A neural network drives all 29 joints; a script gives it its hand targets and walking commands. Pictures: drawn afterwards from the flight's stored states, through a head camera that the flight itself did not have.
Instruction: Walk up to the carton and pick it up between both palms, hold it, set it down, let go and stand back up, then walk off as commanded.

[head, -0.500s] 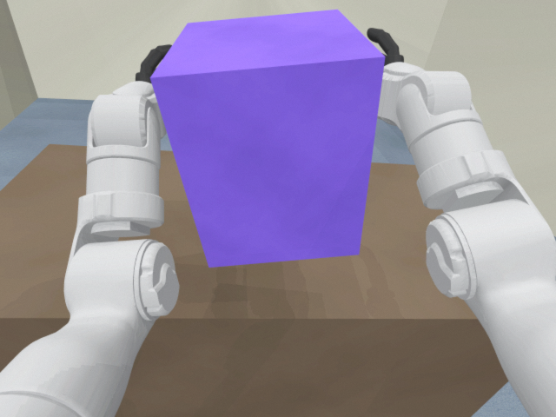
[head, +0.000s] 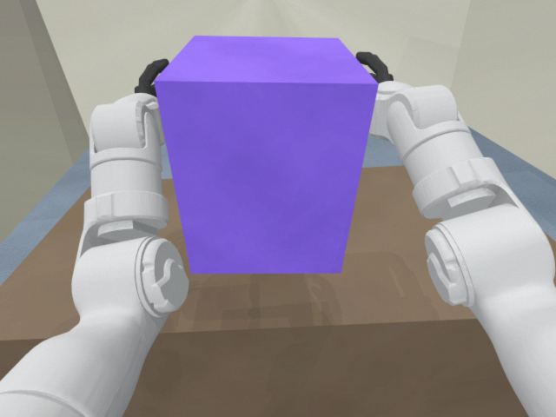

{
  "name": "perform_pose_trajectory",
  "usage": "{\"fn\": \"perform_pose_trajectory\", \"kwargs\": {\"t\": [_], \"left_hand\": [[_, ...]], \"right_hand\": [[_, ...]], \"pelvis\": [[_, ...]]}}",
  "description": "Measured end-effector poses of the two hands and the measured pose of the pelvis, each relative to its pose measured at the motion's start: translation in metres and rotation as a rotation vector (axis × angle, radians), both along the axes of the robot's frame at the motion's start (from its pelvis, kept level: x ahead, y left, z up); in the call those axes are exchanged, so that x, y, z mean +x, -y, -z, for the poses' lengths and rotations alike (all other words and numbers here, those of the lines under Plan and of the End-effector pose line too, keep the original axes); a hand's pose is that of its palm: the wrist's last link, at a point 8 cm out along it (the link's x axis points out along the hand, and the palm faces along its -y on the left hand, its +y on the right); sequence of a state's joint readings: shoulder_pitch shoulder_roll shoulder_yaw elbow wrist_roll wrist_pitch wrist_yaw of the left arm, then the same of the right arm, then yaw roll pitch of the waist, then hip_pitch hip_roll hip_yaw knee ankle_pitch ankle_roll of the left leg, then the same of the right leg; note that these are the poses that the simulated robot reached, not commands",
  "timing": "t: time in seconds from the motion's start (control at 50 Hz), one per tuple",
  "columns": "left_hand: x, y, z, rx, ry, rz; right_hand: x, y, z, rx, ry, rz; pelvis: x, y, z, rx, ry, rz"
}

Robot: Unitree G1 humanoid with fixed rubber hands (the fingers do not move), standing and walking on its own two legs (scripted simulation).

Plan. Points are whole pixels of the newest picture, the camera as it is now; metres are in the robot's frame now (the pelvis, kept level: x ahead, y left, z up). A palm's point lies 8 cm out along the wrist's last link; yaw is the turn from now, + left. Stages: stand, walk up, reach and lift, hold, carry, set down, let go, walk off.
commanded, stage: hold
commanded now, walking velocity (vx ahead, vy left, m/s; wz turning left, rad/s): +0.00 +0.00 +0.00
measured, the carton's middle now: (266, 152) +0.36 +0.02 +0.28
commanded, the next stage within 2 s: none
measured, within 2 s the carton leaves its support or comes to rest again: neither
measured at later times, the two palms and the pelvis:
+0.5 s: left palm (167, 124) +0.38 +0.16 +0.32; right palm (384, 104) +0.38 -0.14 +0.33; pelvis +0.02 +0.01 +0.00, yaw +1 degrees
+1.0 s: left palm (177, 138) +0.39 +0.15 +0.30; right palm (385, 89) +0.38 -0.14 +0.35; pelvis +0.01 -0.01 +0.00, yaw +2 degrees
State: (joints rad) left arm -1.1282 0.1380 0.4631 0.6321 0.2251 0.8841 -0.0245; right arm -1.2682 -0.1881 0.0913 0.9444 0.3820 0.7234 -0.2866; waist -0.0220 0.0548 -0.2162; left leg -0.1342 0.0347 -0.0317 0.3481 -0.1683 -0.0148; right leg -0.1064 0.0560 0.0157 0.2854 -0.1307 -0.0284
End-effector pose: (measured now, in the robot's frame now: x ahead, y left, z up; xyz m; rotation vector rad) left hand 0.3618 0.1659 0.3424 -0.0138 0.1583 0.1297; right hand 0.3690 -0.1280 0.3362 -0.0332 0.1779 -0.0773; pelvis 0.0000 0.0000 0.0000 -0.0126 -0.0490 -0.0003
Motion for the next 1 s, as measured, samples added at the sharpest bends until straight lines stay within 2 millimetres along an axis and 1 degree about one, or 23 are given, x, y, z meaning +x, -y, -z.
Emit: {"fn": "perform_pose_trajectory", "kwargs": {"t": [0.1, 0.16, 0.2, 0.24, 0.28, 0.34, 0.38, 0.42, 0.46, 0.52, 0.58, 0.62, 0.66, 0.76, 0.86, 0.92, 1.0], "left_hand": [[0.008, -0.013, 0.005, -0.048, 0.004, 0.026], [0.017, -0.013, 0.010, -0.050, 0.018, 0.050], [0.022, -0.008, 0.015, -0.053, 0.017, 0.067], [0.026, -0.003, 0.022, -0.053, 0.012, 0.081], [0.029, 0.003, 0.029, -0.052, -0.003, 0.090], [0.029, 0.009, 0.038, -0.032, -0.034, 0.090], [0.027, 0.012, 0.041, 0.002, -0.049, 0.081], [0.023, 0.012, 0.039, 0.045, -0.044, 0.063], [0.019, 0.012, 0.031, 0.082, -0.022, 0.042], [0.012, 0.009, 0.014, 0.109, 0.028, 0.010], [0.006, 0.004, 0.000, 0.078, 0.055, -0.003], [0.005, 0.000, -0.004, 0.049, 0.045, 0.000], [0.007, -0.004, -0.004, 0.024, 0.024, 0.010], [0.018, -0.010, 0.008, -0.016, -0.013, 0.050], [0.030, -0.005, 0.024, -0.031, -0.003, 0.078], [0.032, 0.003, 0.035, -0.030, -0.010, 0.078], [0.029, 0.015, 0.046, -0.011, -0.034, 0.069]], "right_hand": [[0.003, -0.013, -0.019, -0.048, 0.001, 0.022], [0.006, -0.014, -0.030, -0.056, 0.014, 0.049], [0.008, -0.012, -0.034, -0.052, 0.013, 0.069], [0.009, -0.007, -0.033, -0.054, 0.008, 0.083], [0.009, -0.002, -0.028, -0.056, -0.006, 0.094], [0.010, 0.006, -0.014, -0.045, -0.037, 0.094], [0.012, 0.009, -0.003, -0.022, -0.051, 0.083], [0.013, 0.011, 0.004, -0.002, -0.045, 0.063], [0.013, 0.011, 0.008, 0.021, -0.021, 0.041], [0.012, 0.008, 0.004, 0.045, 0.030, 0.015], [0.008, 0.003, -0.002, 0.058, 0.054, 0.005], [0.006, 0.000, -0.004, 0.059, 0.039, 0.008], [0.004, -0.004, -0.006, 0.042, 0.013, 0.016], [0.007, -0.010, -0.016, -0.038, -0.029, 0.047], [0.013, -0.009, -0.030, -0.068, -0.017, 0.082], [0.016, -0.003, -0.028, -0.062, -0.022, 0.090], [0.016, 0.010, -0.013, -0.027, -0.044, 0.087]], "pelvis": [[-0.009, 0.014, 0.001, 0.000, -0.034, -0.031], [-0.010, 0.020, 0.002, -0.005, -0.060, -0.048], [-0.008, 0.022, 0.002, -0.008, -0.072, -0.052], [-0.004, 0.021, 0.002, -0.010, -0.077, -0.047], [0.000, 0.018, 0.002, -0.011, -0.073, -0.037], [0.007, 0.011, 0.001, -0.012, -0.059, -0.020], [0.011, 0.005, 0.001, -0.013, -0.046, -0.014], [0.015, -0.002, 0.001, -0.013, -0.036, -0.011], [0.017, -0.008, 0.001, -0.015, -0.029, -0.013], [0.019, -0.014, 0.001, -0.016, -0.019, -0.015], [0.017, -0.016, 0.001, -0.013, -0.003, -0.015], [0.015, -0.014, 0.000, -0.011, 0.005, -0.015], [0.012, -0.011, 0.000, -0.007, 0.007, -0.013], [0.003, 0.000, 0.000, -0.003, -0.021, -0.017], [0.000, 0.009, 0.001, -0.009, -0.062, -0.034], [0.003, 0.010, 0.001, -0.012, -0.073, -0.034], [0.010, 0.008, 0.001, -0.015, -0.065, -0.028]]}}
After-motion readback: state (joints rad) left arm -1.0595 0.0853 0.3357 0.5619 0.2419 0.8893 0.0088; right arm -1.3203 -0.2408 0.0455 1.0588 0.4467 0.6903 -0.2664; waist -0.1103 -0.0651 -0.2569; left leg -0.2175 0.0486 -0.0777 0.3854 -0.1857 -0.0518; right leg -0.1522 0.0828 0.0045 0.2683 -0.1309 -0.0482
